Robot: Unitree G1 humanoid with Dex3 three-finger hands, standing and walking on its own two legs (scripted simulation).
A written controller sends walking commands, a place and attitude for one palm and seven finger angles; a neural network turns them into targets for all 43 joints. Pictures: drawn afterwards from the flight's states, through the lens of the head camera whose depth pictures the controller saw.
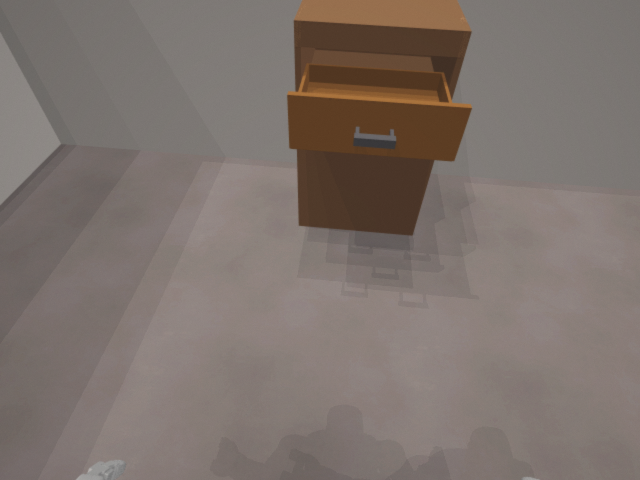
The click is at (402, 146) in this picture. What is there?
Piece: drawer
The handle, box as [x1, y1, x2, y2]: [353, 127, 395, 148]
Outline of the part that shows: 356,127 353,145 394,148 395,136 393,135 393,129 390,129 389,135 377,135 359,133 359,127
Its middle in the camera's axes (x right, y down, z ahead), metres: +0.14 -0.27 +1.01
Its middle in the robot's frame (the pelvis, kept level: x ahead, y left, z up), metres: +0.93 -0.09 -0.07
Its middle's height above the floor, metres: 0.69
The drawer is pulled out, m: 0.30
